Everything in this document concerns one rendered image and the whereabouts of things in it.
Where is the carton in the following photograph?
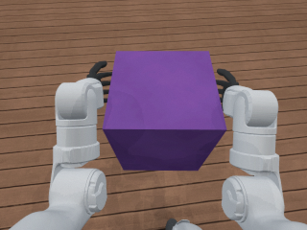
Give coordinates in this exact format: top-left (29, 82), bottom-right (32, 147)
top-left (102, 51), bottom-right (227, 172)

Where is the robot right upper arm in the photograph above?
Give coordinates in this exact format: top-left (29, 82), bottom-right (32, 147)
top-left (222, 175), bottom-right (307, 230)

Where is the left robot forearm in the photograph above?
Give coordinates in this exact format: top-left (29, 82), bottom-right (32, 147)
top-left (48, 78), bottom-right (105, 204)

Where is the robot left upper arm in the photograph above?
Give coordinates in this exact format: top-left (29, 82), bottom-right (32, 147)
top-left (9, 168), bottom-right (107, 230)

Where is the right robot forearm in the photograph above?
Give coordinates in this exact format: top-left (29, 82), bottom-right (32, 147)
top-left (223, 85), bottom-right (285, 212)

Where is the left robot hand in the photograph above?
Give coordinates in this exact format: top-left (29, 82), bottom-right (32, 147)
top-left (86, 60), bottom-right (112, 104)

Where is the right robot hand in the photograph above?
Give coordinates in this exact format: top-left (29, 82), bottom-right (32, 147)
top-left (215, 68), bottom-right (239, 111)

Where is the right robot shin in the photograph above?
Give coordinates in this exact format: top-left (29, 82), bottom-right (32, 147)
top-left (176, 219), bottom-right (190, 225)

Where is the robot right foot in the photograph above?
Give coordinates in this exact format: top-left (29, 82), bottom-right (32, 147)
top-left (165, 218), bottom-right (177, 230)

